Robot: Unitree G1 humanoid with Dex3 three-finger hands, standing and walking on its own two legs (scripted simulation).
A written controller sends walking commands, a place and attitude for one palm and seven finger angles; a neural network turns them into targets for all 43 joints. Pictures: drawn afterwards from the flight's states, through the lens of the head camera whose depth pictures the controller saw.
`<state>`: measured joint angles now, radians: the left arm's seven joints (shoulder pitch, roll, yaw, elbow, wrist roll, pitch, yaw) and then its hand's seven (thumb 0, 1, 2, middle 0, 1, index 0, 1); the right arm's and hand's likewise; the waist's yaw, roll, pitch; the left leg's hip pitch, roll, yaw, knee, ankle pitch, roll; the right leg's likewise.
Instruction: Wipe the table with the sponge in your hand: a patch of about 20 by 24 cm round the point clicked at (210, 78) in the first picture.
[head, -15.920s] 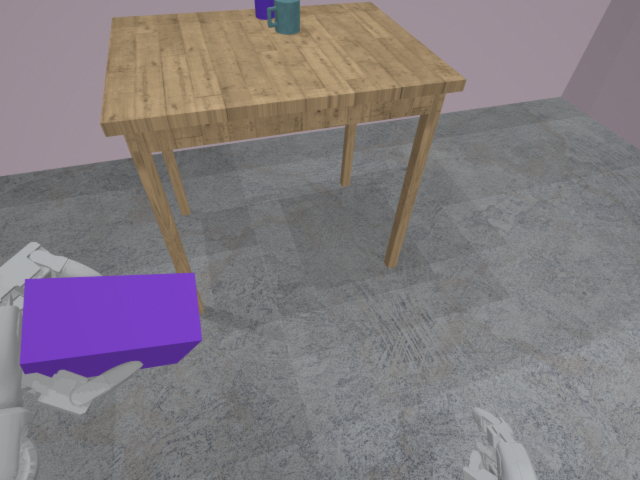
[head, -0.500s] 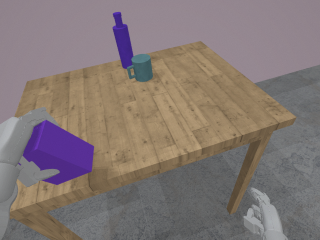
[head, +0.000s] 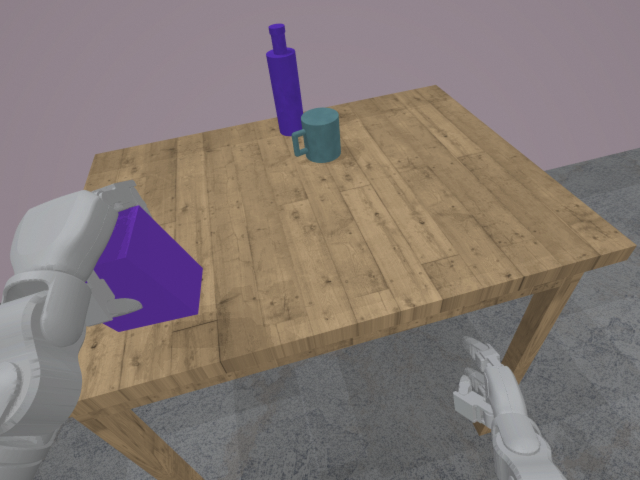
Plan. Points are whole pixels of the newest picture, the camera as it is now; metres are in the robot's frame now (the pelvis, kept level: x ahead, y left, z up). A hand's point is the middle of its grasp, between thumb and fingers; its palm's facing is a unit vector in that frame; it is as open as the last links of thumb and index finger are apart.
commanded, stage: turn the palm down, sponge in hand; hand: left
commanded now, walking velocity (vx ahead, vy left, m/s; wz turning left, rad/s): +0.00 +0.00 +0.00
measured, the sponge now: (140, 283) +0.26 +0.27 +0.15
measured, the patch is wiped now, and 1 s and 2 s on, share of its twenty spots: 0.00 0.00 0.00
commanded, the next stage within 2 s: move the sponge above the wiping area in 0.58 s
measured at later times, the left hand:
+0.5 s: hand (98, 236) +0.25 +0.28 +0.23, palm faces +0.32 -0.06 -0.95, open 10.4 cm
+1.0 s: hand (91, 247) +0.25 +0.29 +0.21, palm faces +0.25 -0.05 -0.97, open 10.4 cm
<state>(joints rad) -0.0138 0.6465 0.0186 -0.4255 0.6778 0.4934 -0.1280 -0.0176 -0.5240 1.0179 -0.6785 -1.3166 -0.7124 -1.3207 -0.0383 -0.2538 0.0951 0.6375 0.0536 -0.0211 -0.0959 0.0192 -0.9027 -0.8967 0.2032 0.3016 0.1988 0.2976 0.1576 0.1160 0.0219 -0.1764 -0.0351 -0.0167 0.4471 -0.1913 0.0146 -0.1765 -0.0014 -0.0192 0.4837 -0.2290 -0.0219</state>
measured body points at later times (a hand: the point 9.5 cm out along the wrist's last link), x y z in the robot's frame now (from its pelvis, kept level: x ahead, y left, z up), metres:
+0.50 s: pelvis +0.01 -0.01 +0.00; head -0.01 -0.06 +0.45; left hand +0.23 +0.28 +0.28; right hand +0.29 -0.18 -0.06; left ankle +0.04 +0.11 -0.74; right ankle +0.03 -0.11 -0.74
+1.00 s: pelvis +0.01 -0.02 +0.00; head -0.01 -0.08 +0.45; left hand +0.23 +0.29 +0.26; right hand +0.28 -0.21 -0.06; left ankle +0.04 +0.11 -0.74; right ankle +0.03 -0.11 -0.74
